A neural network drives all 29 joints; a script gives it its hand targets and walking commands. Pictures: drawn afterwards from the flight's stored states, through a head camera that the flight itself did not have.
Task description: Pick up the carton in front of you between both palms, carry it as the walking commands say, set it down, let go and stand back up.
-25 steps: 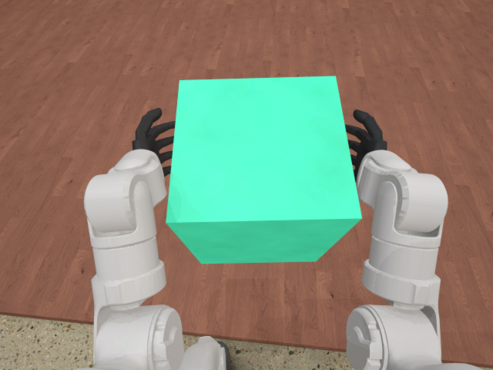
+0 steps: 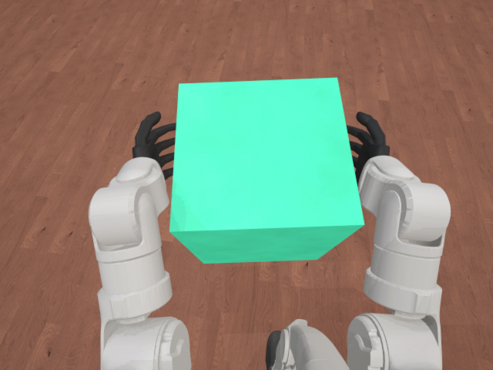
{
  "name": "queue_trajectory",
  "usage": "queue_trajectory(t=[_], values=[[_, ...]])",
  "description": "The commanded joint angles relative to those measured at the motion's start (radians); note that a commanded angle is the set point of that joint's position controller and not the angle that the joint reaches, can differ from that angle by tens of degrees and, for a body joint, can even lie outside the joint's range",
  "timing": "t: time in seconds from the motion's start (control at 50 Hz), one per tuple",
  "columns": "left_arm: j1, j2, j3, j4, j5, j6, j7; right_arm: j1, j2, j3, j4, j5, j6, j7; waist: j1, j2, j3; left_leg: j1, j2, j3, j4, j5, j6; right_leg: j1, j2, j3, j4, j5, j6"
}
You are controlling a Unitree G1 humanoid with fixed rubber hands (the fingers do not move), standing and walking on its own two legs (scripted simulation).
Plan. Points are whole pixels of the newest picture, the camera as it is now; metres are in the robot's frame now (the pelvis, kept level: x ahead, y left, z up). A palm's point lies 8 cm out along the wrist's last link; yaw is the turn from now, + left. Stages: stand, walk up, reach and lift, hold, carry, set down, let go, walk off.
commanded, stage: carry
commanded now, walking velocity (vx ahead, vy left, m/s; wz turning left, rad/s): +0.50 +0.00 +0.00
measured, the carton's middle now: (259, 186) +0.38 +0.01 +0.06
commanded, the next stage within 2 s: none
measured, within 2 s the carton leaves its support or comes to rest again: neither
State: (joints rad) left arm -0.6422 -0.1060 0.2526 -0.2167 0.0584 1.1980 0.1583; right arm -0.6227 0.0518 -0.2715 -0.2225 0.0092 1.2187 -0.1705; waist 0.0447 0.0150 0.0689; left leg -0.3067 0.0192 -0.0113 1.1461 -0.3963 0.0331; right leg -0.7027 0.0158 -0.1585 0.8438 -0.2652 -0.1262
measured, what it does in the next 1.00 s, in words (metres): climbs: left foot, then right foot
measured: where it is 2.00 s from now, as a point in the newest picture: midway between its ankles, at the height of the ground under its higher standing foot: (251, 161)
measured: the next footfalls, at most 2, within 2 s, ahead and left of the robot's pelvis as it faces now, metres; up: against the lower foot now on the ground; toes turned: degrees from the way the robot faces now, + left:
left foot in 0.40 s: +0.42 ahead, +0.10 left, +0.06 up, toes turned +6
right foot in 0.86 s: +0.69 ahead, -0.10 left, +0.06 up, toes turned -10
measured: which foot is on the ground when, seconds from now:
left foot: down 0.00-0.00, up 0.02-0.38, down 0.40-0.88, up 0.90-1.00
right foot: down 0.00-0.40, up 0.42-0.84, down 0.86-1.00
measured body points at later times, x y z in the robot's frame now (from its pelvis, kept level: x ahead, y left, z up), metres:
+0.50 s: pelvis +0.32 +0.03 +0.05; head +0.32 +0.04 +0.50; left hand +0.70 +0.17 +0.21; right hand +0.67 -0.13 +0.20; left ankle +0.38 +0.10 -0.68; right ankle +0.18 -0.07 -0.59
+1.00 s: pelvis +0.62 -0.01 +0.07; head +0.65 -0.01 +0.51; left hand +0.91 +0.15 +0.14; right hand +0.91 -0.15 +0.13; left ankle +0.52 +0.10 -0.59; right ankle +0.65 -0.09 -0.68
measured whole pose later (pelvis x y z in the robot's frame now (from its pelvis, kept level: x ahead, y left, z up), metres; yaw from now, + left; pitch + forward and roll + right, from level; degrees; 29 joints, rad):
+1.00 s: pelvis +0.62 -0.01 +0.07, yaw +1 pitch +6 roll +0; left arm -0.19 -0.14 0.12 -0.33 0.07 1.14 0.11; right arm -0.16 0.13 -0.12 -0.36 -0.07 1.17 -0.13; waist 0.02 0.01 -0.05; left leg -0.45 0.03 0.06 1.09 -0.40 0.00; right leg -0.34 -0.02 -0.20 0.42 -0.18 -0.06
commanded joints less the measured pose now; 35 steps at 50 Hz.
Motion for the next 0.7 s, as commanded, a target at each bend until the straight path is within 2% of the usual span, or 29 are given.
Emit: queue_trajectory(t=[0.0,0.02,0.06,0.08,0.1,0.16,0.2,0.26,0.32,0.34,0.36,0.38,0.4,0.42,0.44,0.48,0.5,0.52,0.56,0.62,0.68], values=[[-0.624,-0.805,-0.739,-0.087,-0.390,0.018,-0.117,-0.624,0.810,0.667,-0.082,0.247,0.002,0.113,0.051,-0.150,-0.771,-0.440,-0.063,-0.091,0.524,-0.019,0.021,0.986,-0.332,0.676,-0.322,0.522,-0.200],[-0.693,-0.851,-0.758,-0.116,-0.428,0.014,-0.128,-0.659,0.812,0.649,-0.100,0.228,-0.002,0.109,0.047,-0.109,-0.703,-0.517,-0.034,-0.077,0.485,-0.030,0.014,0.963,-0.309,0.642,-0.337,0.420,-0.171],[-0.744,-0.882,-0.777,-0.135,-0.464,0.007,-0.142,-0.671,0.807,0.632,-0.096,0.187,-0.013,0.099,0.044,-0.065,-0.637,-0.526,-0.012,-0.046,0.360,-0.023,0.020,0.917,-0.262,0.539,-0.342,0.383,-0.125],[-0.753,-0.882,-0.783,-0.142,-0.474,0.003,-0.145,-0.653,0.797,0.625,-0.090,0.167,-0.017,0.094,0.050,-0.036,-0.635,-0.505,-0.010,-0.028,0.264,-0.039,0.020,0.902,-0.265,0.513,-0.356,0.397,-0.121],[-0.758,-0.875,-0.784,-0.146,-0.480,0.001,-0.145,-0.640,0.785,0.618,-0.083,0.151,-0.020,0.089,0.053,-0.032,-0.626,-0.495,-0.005,-0.019,0.172,-0.042,0.019,0.902,-0.264,0.488,-0.372,0.396,-0.113],[-0.730,-0.823,-0.761,-0.115,-0.477,0.011,-0.141,-0.607,0.737,0.608,-0.060,0.125,-0.010,0.072,0.052,-0.088,-0.598,-0.499,0.001,0.026,-0.036,-0.033,0.013,0.900,-0.281,0.411,-0.394,0.537,-0.132],[-0.683,-0.784,-0.722,-0.050,-0.455,0.031,-0.136,-0.587,0.707,0.599,-0.021,0.113,0.010,0.064,0.045,-0.118,-0.572,-0.471,-0.002,0.053,-0.193,0.078,0.013,0.873,-0.261,0.341,-0.403,0.561,-0.121],[-0.655,-0.750,-0.665,0.048,-0.420,0.061,-0.136,-0.612,0.694,0.594,0.031,0.121,0.042,0.064,0.031,-0.164,-0.504,-0.345,-0.027,0.115,-0.407,0.235,0.014,0.776,-0.210,0.219,-0.414,0.559,-0.074],[-0.655,-0.729,-0.611,0.124,-0.376,0.085,-0.129,-0.663,0.708,0.591,0.074,0.153,0.069,0.076,0.014,-0.177,-0.442,-0.201,-0.051,0.168,-0.588,0.327,0.026,0.727,-0.200,0.155,-0.392,0.633,-0.021],[-0.657,-0.724,-0.593,0.144,-0.362,0.092,-0.123,-0.678,0.716,0.587,0.093,0.167,0.076,0.080,-0.015,-0.161,-0.451,-0.094,-0.069,0.193,-0.657,0.363,0.034,0.703,-0.188,0.118,-0.320,0.681,0.006],[-0.654,-0.720,-0.575,0.165,-0.346,0.098,-0.116,-0.682,0.719,0.579,0.121,0.181,0.081,0.084,-0.049,-0.128,-0.490,0.077,-0.087,0.223,-0.693,0.361,0.040,0.646,-0.161,0.070,-0.206,0.675,0.037],[-0.662,-0.711,-0.557,0.184,-0.326,0.103,-0.108,-0.680,0.723,0.570,0.149,0.191,0.084,0.088,-0.088,-0.078,-0.543,0.274,-0.007,0.123,-0.665,0.310,0.053,0.517,-0.133,0.053,-0.056,0.494,0.071],[-0.659,-0.708,-0.538,0.210,-0.309,0.111,-0.100,-0.681,0.713,0.553,0.164,0.201,0.087,0.089,-0.100,0.107,-0.574,0.401,0.245,-0.263,-0.699,0.308,0.095,0.324,-0.065,0.046,0.178,0.128,0.111],[-0.678,-0.709,-0.514,0.225,-0.288,0.113,-0.092,-0.736,0.725,0.551,0.180,0.211,0.083,0.087,-0.109,0.287,-0.578,0.562,0.363,-0.582,-0.795,0.299,0.223,0.031,0.069,0.118,0.380,-0.255,0.115],[-0.705,-0.729,-0.511,0.219,-0.279,0.113,-0.086,-0.739,0.774,0.559,0.178,0.235,0.079,0.092,-0.096,0.235,-0.566,0.534,0.359,-0.579,-0.807,0.242,0.239,-0.030,0.009,0.187,0.470,-0.253,0.090],[-0.707,-0.809,-0.499,0.226,-0.261,0.099,-0.087,-0.811,0.896,0.592,0.145,0.284,0.061,0.114,-0.095,0.048,-0.525,0.430,0.298,-0.399,-0.809,0.325,0.194,-0.034,-0.047,0.188,0.434,-0.139,0.083],[-0.698,-0.850,-0.502,0.234,-0.253,0.086,-0.092,-0.850,0.954,0.617,0.130,0.305,0.046,0.127,-0.089,0.028,-0.514,0.382,0.283,-0.332,-0.822,0.369,0.176,-0.013,-0.071,0.187,0.378,-0.100,0.090],[-0.699,-0.884,-0.511,0.232,-0.247,0.070,-0.098,-0.879,0.996,0.635,0.119,0.320,0.029,0.138,-0.083,0.037,-0.526,0.366,0.271,-0.285,-0.831,0.389,0.162,0.016,-0.080,0.182,0.333,-0.077,0.096],[-0.681,-0.930,-0.538,0.232,-0.234,0.039,-0.106,-0.887,1.049,0.665,0.103,0.336,-0.001,0.152,-0.086,0.063,-0.538,0.385,0.256,-0.223,-0.842,0.435,0.160,0.020,-0.073,0.155,0.252,-0.060,0.112],[-0.573,-0.961,-0.574,0.234,-0.210,0.002,-0.111,-0.775,1.068,0.686,0.112,0.319,-0.033,0.164,-0.086,0.082,-0.536,0.466,0.243,-0.140,-0.853,0.558,0.159,-0.015,-0.075,0.114,0.078,-0.012,0.131],[-0.460,-0.988,-0.630,0.193,-0.208,-0.027,-0.123,-0.617,1.067,0.701,0.111,0.278,-0.059,0.176,-0.082,0.106,-0.508,0.504,0.207,-0.042,-0.840,0.714,0.126,0.024,-0.061,0.059,-0.137,0.083,0.133]])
